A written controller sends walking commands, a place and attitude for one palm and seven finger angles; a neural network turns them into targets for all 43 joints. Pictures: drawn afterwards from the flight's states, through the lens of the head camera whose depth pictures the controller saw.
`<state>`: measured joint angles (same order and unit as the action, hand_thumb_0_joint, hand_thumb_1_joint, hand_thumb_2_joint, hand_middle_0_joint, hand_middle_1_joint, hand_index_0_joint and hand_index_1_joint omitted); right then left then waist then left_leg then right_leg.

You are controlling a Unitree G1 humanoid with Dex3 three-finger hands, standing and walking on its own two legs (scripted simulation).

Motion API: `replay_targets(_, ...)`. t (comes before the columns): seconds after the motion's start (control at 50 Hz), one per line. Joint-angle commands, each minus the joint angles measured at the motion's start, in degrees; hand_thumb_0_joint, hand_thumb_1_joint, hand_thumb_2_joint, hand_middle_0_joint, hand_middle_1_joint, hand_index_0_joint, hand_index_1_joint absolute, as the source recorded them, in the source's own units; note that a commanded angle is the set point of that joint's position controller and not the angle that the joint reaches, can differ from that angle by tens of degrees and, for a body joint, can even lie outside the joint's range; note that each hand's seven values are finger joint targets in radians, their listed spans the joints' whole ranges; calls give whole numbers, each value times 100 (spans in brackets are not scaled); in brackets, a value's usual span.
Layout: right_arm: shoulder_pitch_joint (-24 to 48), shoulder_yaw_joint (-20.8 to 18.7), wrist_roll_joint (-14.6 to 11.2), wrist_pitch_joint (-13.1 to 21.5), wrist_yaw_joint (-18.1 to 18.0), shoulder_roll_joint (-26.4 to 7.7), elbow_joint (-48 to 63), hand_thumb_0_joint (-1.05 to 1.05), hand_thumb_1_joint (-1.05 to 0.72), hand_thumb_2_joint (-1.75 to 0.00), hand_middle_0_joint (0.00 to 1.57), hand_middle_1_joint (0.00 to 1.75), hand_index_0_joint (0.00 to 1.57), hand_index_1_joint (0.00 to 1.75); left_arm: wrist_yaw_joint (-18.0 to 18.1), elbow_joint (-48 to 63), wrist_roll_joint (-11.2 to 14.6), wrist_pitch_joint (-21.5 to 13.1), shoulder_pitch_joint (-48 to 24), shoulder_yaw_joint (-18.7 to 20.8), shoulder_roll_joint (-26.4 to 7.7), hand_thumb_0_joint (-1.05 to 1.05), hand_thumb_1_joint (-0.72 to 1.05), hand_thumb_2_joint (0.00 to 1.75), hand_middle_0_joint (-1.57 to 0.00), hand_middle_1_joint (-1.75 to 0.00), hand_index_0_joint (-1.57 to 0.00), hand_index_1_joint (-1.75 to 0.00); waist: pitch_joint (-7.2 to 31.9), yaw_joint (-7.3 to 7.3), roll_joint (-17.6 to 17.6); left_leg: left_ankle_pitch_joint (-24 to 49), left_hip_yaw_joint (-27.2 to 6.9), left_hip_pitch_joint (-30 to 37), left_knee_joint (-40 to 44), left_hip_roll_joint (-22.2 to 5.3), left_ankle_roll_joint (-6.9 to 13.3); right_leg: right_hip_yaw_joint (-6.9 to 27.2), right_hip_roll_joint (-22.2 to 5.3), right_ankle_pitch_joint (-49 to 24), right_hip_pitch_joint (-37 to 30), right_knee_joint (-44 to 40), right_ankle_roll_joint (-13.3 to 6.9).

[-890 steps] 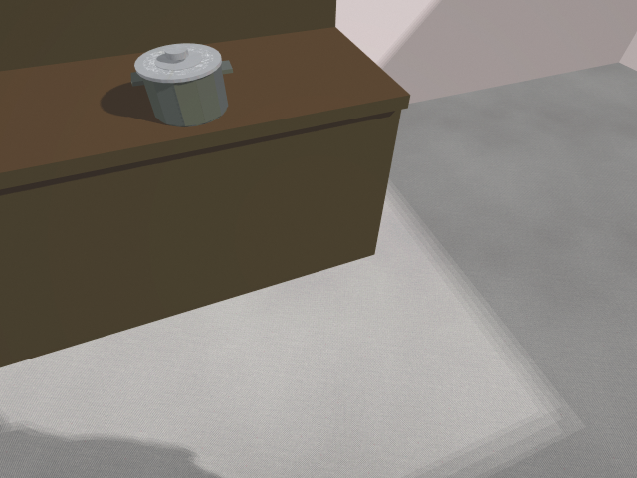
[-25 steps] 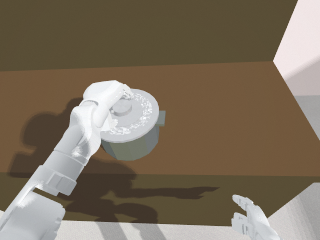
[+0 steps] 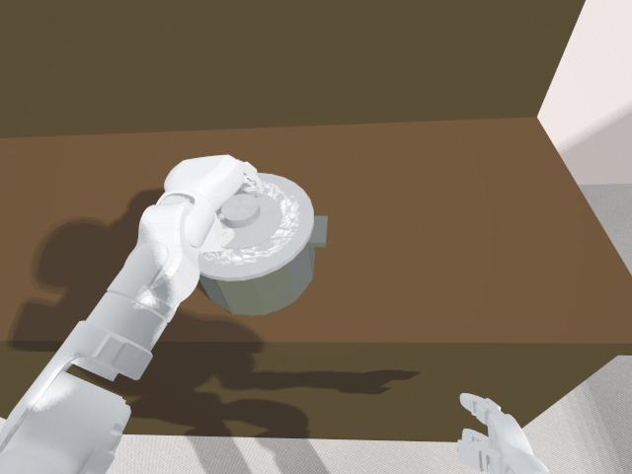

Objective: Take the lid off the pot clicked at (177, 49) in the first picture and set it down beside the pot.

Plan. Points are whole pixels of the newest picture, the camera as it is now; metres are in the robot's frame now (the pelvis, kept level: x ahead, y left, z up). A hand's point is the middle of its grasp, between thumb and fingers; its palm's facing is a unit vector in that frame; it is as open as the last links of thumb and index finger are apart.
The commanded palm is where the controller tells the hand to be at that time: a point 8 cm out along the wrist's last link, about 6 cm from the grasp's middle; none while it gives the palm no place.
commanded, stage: close the fingers and squeeze the knob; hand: left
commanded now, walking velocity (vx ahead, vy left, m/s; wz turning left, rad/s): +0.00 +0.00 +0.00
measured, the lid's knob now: (241, 210) +0.43 +0.13 +0.10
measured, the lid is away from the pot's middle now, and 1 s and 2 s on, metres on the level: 0.01 0.00 0.01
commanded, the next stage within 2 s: lift the lid straight up in 0.82 s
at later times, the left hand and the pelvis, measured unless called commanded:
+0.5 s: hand (231, 214) +0.41 +0.13 +0.12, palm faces -0.22 -0.09 -0.97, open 8.4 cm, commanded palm +0.39 +0.13 +0.19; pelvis +0.00 +0.00 +0.00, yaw +0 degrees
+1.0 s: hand (227, 216) +0.40 +0.14 +0.12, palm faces -0.21 -0.10 -0.97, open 8.4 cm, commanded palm +0.38 +0.14 +0.19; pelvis +0.00 +0.00 +0.00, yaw +0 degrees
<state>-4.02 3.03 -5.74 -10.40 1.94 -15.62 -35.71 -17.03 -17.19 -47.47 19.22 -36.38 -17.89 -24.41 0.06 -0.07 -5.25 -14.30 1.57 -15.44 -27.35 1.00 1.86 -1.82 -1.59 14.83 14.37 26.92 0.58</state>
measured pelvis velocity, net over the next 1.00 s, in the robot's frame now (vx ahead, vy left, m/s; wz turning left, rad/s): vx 0.00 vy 0.00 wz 0.00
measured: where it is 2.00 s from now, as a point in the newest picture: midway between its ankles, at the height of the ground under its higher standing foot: outside the picture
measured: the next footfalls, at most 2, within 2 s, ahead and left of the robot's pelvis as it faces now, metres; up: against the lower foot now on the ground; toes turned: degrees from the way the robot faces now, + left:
none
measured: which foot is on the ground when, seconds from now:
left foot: down 0.00-1.00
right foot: down 0.00-1.00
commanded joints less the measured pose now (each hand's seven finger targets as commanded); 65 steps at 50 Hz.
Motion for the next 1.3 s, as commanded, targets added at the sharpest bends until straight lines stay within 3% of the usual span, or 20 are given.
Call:
replay_targets(0.0,819,-224,12,282,-7,-565,929,0,-90,-90,20,30,20,30,197,1096,-103,-84,-2443,744,-1100,0,0,124,-76,-59,-76,-59,2200,8,563,1627,-262,891,220,10,100,-29,171,-2001,-705,-91,-300)
replay_targets(0.04,822,-254,9,290,9,-540,938,0,-90,-90,20,30,20,30,187,1215,-106,-57,-2537,537,-851,0,3,122,-75,-63,-75,-63,2158,-28,446,1767,-280,979,183,-1,97,-65,170,-2107,-603,-75,-311)
replay_targets(0.08,837,-294,27,311,37,-575,966,0,-90,-90,20,30,20,30,193,1290,-73,-68,-2347,715,-984,0,5,120,-75,-67,-75,-67,2266,0,490,1904,-299,1031,121,-13,117,-54,175,-2186,-655,-61,-327)
replay_targets(0.18,816,-246,7,275,2,-593,916,0,-90,-90,20,30,20,30,245,991,-92,-67,-2347,813,-1119,0,12,114,-76,-75,-76,-75,2043,2,632,1603,-249,818,200,-5,101,-28,167,-2012,-636,-112,-314)
replay_targets(0.22,815,-233,2,250,-10,-542,885,0,-90,-90,20,30,20,30,248,920,-115,-19,-2601,464,-759,0,12,118,-79,-69,-77,-69,1972,-52,622,1545,-259,856,230,0,99,-72,181,-1920,-523,-119,-309)
replay_targets(0.26,786,-231,-7,238,-8,-542,844,0,-90,-90,20,30,20,30,241,808,-114,11,-2623,411,-697,0,12,121,-80,-68,-78,-66,1891,-72,575,1482,-264,866,234,-7,90,-94,188,-1826,-421,-144,-311)
replay_targets(0.28,818,-258,7,240,-4,-582,866,0,-90,-90,20,30,20,30,254,937,-115,-9,-2640,630,-924,0,13,122,-81,-67,-78,-66,2029,-46,551,1495,-263,899,209,-16,105,-54,180,-1844,-499,-139,-329)
replay_targets(0.34,815,-237,5,261,11,-517,878,0,-90,-90,20,30,20,30,247,855,-141,4,-2557,398,-653,0,16,123,-83,-69,-79,-66,2190,-31,571,1681,-269,971,171,10,101,-78,189,-2044,-585,-66,-317)
replay_targets(0.5,817,-216,7,248,-21,-536,846,0,-90,-90,20,30,20,30,200,741,-115,17,-2696,501,-794,0,23,126,-89,-73,-83,-69,2167,-47,714,1657,-212,863,151,62,129,-15,160,-2293,-725,-82,-288)
replay_targets(0.62,849,-193,12,292,-41,-546,926,0,-90,-90,20,30,20,30,173,803,-94,-32,-2461,849,-1190,0,28,127,-94,-75,-86,-71,2205,44,796,1755,-177,758,117,96,138,55,110,-2685,-993,-46,-262)
replay_targets(0.7,878,-223,0,253,-4,-539,940,0,-90,-90,20,30,20,30,112,1021,-53,-20,-2543,543,-846,0,32,128,-97,-77,-89,-71,2094,-30,660,1735,-169,847,147,65,131,6,132,-2512,-792,-85,-264)
replay_targets(0.88,893,-242,1,281,-18,-586,977,0,-90,-90,20,30,20,30,191,1136,-54,-68,-2297,908,-1228,0,39,129,-100,-80,-92,-72,2230,34,682,1720,-189,847,137,46,139,68,128,-2443,-905,-86,-285)
replay_targets(0.96,930,-245,0,237,3,-540,918,0,-90,-90,20,30,20,30,184,1336,-73,10,-2761,504,-858,0,39,129,-100,-81,-93,-72,2122,-32,462,1639,-244,980,207,6,116,-25,161,-2137,-645,-116,-301)
replay_targets(1.02,911,-242,16,281,-7,-554,905,0,-90,-90,20,30,20,30,232,1358,-104,26,-2847,778,-1198,0,40,130,-101,-81,-93,-72,2270,15,387,1747,-299,1048,185,16,130,-15,177,-2150,-741,-87,-328)
replay_targets(1.1,922,-248,30,312,-11,-519,907,0,-90,-90,20,30,20,30,207,1633,-96,31,-3030,750,-1167,0,40,130,-101,-81,-93,-72,2517,27,454,1927,-295,1162,178,7,132,4,165,-2326,-868,-57,-313)
replay_targets(1.14,926,-239,22,316,-1,-533,869,0,-90,-90,20,30,20,30,192,1608,-86,52,-3060,769,-1208,0,40,130,-101,-81,-93,-72,2430,19,457,1966,-309,1148,179,7,118,-10,162,-2396,-839,-60,-317)
replay_targets(1.16,980,-229,21,317,16,-511,877,0,-90,-90,20,30,20,30,162,1582,-77,77,-3047,583,-995,0,40,130,-101,-81,-93,-72,2352,3,394,1985,-322,1156,186,6,105,-29,167,-2368,-756,-54,-325)
replay_targets(1.2,914,-231,29,324,15,-533,861,0,-90,-90,20,30,20,30,144,1473,-46,79,-2877,805,-1180,0,40,130,-101,-81,-93,-72,2363,41,674,1965,-296,1078,186,6,127,-29,162,-2395,-871,-75,-306)
replay_targets(1.22,946,-203,16,312,-2,-548,846,0,-90,-90,20,30,20,30,144,1210,-75,93,-2797,908,-1323,0,40,130,-101,-81,-93,-72,2115,51,729,1735,-270,949,224,7,115,-18,159,-2218,-764,-124,-295)
replay_targets(1.28,997,-215,20,285,-14,-572,869,0,-90,-90,20,30,20,30,105,1420,-34,79,-2967,821,-1221,0,40,130,-101,-81,-93,-72,2152,25,641,1670,-257,975,253,3,121,-10,120,-2129,-737,-153,-315)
